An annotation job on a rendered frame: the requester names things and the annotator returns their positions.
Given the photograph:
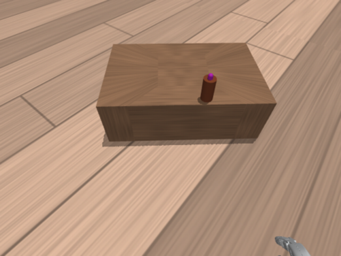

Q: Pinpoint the bottle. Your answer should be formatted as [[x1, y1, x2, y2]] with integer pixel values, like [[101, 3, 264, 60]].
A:
[[200, 73, 217, 102]]

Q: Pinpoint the right robot hand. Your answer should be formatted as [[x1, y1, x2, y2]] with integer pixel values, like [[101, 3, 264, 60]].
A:
[[275, 236, 311, 256]]

